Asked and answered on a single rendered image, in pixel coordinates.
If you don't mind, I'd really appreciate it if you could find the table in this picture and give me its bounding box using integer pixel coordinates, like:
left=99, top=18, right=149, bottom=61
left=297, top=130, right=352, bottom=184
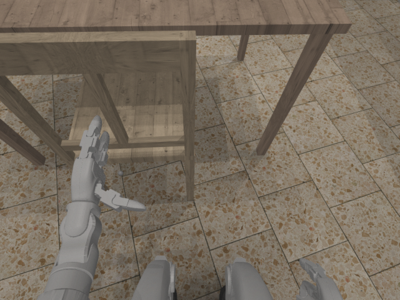
left=0, top=0, right=352, bottom=166

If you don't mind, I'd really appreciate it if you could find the robot left forearm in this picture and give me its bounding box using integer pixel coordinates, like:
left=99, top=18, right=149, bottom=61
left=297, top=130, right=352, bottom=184
left=37, top=200, right=102, bottom=300

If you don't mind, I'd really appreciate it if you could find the right robot thigh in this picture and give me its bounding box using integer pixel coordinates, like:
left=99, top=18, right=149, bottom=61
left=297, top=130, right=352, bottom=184
left=225, top=262, right=274, bottom=300

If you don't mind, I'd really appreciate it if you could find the robot right hand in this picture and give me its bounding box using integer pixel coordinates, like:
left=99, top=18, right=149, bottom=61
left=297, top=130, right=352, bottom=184
left=296, top=258, right=343, bottom=300

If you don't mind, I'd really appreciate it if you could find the robot left hand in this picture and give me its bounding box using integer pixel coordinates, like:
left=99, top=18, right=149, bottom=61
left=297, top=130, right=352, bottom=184
left=71, top=115, right=146, bottom=213

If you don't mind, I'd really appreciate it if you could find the robot thigh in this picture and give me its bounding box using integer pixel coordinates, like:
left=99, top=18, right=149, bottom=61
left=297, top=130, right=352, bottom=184
left=225, top=262, right=274, bottom=300
left=131, top=260, right=176, bottom=300

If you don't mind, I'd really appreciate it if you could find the chair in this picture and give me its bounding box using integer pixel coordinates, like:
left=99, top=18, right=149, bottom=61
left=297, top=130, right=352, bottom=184
left=0, top=31, right=196, bottom=201

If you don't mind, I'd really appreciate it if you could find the left robot thigh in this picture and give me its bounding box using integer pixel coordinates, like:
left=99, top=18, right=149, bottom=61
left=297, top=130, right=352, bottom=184
left=131, top=260, right=176, bottom=300

